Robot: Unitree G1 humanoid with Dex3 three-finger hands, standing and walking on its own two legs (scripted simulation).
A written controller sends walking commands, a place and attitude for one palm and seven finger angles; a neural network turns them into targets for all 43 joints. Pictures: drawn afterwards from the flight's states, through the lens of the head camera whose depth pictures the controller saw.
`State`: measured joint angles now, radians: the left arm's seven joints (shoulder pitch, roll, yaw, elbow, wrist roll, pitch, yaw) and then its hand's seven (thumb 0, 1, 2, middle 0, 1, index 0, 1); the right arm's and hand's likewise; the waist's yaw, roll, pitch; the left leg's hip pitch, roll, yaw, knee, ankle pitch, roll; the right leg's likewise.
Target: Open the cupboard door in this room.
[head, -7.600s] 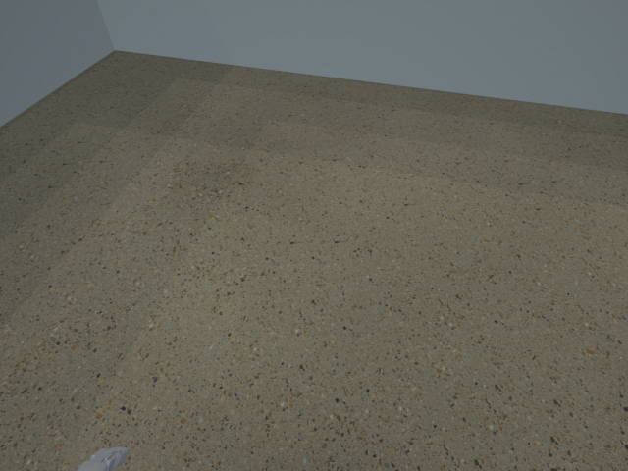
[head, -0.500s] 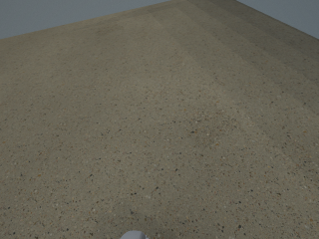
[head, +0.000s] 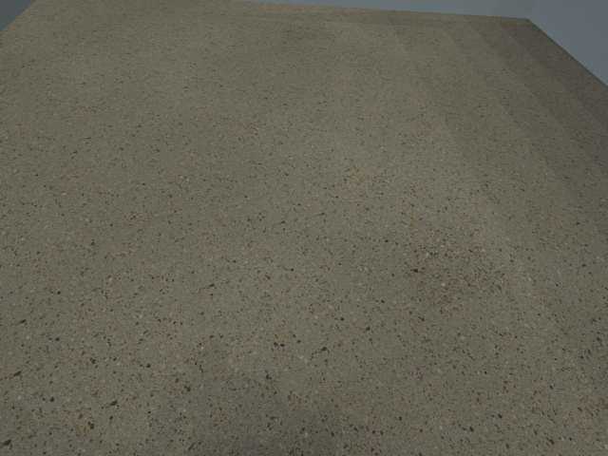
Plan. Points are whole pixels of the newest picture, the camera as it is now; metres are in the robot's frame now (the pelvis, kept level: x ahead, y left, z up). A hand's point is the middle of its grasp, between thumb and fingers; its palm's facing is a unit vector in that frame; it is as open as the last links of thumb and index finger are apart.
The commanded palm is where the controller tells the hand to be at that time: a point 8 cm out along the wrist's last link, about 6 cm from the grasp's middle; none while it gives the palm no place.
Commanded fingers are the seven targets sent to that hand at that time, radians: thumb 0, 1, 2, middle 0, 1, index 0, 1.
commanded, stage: turn or walk to find it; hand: left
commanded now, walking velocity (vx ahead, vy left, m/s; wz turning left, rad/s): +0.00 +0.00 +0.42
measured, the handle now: out of the picture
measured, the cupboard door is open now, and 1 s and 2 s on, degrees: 0 0 0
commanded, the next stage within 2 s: none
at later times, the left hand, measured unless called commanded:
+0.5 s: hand out of the picture +0.03 +0.14 -0.13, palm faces +0.21 -0.93 -0.30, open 7.4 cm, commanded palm none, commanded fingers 0.00 0.90 0.90 -0.20 -0.30 -0.20 -0.30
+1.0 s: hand out of the picture -0.18 +0.16 -0.19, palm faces +0.49 -0.84 -0.24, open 7.4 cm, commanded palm none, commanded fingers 0.00 0.90 0.90 -0.20 -0.30 -0.20 -0.30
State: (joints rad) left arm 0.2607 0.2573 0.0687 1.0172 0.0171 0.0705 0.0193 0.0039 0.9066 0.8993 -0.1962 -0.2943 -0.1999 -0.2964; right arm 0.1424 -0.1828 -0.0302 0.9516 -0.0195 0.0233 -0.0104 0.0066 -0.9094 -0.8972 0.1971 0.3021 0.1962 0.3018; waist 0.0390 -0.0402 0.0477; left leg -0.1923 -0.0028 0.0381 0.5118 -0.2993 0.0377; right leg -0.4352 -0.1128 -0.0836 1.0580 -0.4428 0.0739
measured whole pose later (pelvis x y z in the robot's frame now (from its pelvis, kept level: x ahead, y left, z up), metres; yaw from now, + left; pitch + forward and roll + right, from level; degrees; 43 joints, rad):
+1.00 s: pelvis -0.09 -0.04 -0.01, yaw +25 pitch -2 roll +0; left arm 0.29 0.26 0.07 1.02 0.02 0.07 0.02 0.00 0.90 0.90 -0.20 -0.29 -0.20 -0.30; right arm 0.14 -0.19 -0.05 0.95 -0.02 0.03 0.00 0.01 -0.91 -0.90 0.20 0.30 0.19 0.30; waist 0.05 -0.06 0.06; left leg -0.23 0.00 0.07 0.59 -0.33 0.03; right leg -0.40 -0.14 -0.16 0.87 -0.47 0.05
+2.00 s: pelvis -0.14 -0.10 -0.01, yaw +51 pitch -1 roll +1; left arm 0.28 0.21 0.05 1.00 0.03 0.02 0.02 0.00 0.90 0.90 -0.20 -0.30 -0.20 -0.30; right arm 0.16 -0.24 -0.07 0.98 -0.01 0.06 0.00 0.01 -0.91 -0.90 0.19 0.30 0.19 0.30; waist 0.04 -0.01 0.08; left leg -0.26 0.03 0.05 0.66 -0.39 -0.06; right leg -0.26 -0.15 -0.27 0.58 -0.29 0.00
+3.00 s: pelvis -0.13 -0.16 +0.00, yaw +72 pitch -1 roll +2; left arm 0.28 0.17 0.04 1.02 0.03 0.00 0.03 0.00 0.91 0.90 -0.20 -0.30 -0.20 -0.30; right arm 0.20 -0.23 -0.07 1.04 -0.01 0.08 0.00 0.01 -0.91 -0.90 0.19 0.30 0.19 0.30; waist 0.03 0.02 0.06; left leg -0.31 0.03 -0.01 0.85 -0.45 -0.07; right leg -0.23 -0.08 -0.21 0.49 -0.26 -0.05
